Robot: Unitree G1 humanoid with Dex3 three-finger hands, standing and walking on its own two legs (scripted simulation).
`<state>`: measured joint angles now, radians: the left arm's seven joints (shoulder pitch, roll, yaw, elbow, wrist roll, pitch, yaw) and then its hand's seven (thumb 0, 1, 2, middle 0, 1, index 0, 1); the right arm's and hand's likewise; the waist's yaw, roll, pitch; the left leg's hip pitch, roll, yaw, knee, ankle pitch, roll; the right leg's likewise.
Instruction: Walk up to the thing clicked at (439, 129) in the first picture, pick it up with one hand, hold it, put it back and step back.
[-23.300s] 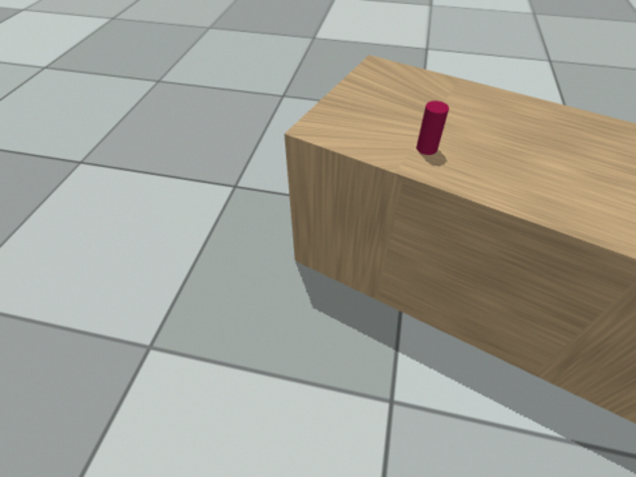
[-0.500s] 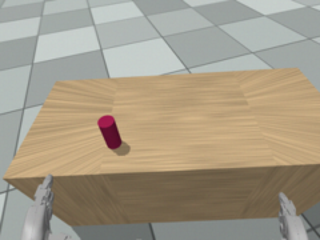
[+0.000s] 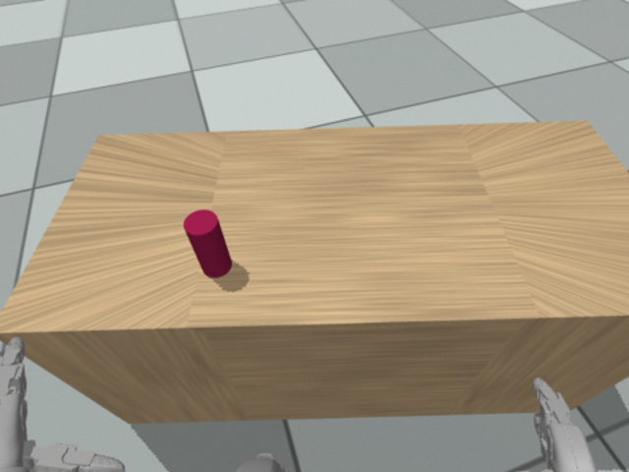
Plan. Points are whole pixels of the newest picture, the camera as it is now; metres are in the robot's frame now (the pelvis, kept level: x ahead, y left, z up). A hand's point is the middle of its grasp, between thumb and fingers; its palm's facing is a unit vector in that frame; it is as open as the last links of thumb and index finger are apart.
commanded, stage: home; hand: left
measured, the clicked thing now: (209, 245) +0.48 +0.22 -0.07
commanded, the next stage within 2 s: none
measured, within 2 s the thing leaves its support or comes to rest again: neither
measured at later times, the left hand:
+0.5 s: hand (198, 418) +0.20 +0.18 -0.06, palm faces +0.10 -0.98 -0.17, open 17.4 cm
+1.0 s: hand (198, 427) +0.19 +0.17 -0.06, palm faces +0.09 -0.97 -0.22, open 17.5 cm
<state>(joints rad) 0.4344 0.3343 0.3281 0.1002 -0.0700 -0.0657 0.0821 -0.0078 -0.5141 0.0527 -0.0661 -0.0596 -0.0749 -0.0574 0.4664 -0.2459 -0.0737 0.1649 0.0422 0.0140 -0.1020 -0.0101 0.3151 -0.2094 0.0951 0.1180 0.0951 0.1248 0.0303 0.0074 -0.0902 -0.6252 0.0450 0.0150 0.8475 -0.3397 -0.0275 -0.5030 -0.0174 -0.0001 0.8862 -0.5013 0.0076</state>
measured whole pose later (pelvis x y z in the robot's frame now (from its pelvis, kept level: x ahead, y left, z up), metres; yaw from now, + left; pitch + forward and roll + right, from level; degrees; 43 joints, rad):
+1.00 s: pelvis +0.01 +0.00 -0.01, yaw -1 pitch +9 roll +0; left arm 0.44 0.19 0.00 0.13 -0.03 0.01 0.08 -0.01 -0.56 0.04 -0.05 -0.05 -0.06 -0.05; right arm 0.45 -0.21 0.00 0.08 0.03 0.11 -0.09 0.01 -0.90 -0.90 0.20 0.30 0.20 0.31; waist 0.00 0.00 -0.11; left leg -0.68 0.05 0.02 0.91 -0.38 -0.03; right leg -0.55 -0.01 0.01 0.94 -0.53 0.01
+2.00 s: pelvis +0.01 +0.00 -0.01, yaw -1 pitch +9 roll +0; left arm 0.44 0.19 -0.01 0.13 -0.03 -0.02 0.10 -0.01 -0.55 0.05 -0.05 -0.05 -0.06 -0.05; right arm 0.46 -0.21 0.00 0.04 0.02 0.16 -0.09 0.01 -0.90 -0.90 0.20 0.30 0.20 0.31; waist 0.00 0.00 -0.12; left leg -0.69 0.05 0.03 0.92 -0.38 -0.03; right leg -0.57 -0.01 0.01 0.95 -0.54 0.01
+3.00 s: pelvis +0.00 +0.01 +0.02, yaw -1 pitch -2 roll +0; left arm 0.28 0.34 0.01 0.93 0.03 -0.02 0.02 0.00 -0.38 0.22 -0.14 -0.17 -0.14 -0.17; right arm 0.19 -0.32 -0.04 0.98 -0.04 0.00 0.00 0.01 -0.91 -0.90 0.20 0.30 0.20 0.30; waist 0.00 0.00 0.04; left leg -0.36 0.05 0.03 0.68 -0.29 -0.01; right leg -0.23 -0.01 0.01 0.67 -0.42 0.01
